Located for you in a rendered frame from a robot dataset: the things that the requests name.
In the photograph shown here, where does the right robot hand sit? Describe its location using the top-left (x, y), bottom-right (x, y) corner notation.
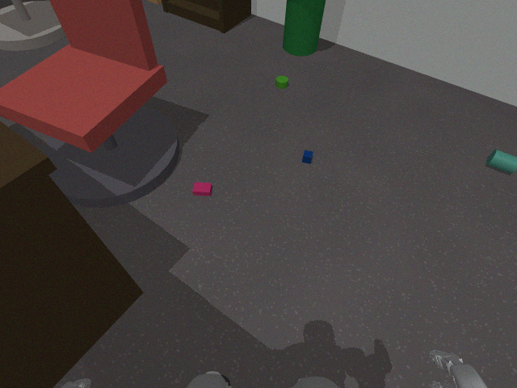
top-left (428, 350), bottom-right (487, 388)

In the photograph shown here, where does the bookshelf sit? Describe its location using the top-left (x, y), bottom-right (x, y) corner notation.
top-left (162, 0), bottom-right (251, 34)

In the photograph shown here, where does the office chair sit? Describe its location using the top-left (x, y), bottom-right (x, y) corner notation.
top-left (0, 0), bottom-right (66, 51)
top-left (0, 0), bottom-right (179, 208)

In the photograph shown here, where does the desk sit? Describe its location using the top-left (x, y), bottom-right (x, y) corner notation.
top-left (0, 121), bottom-right (143, 388)

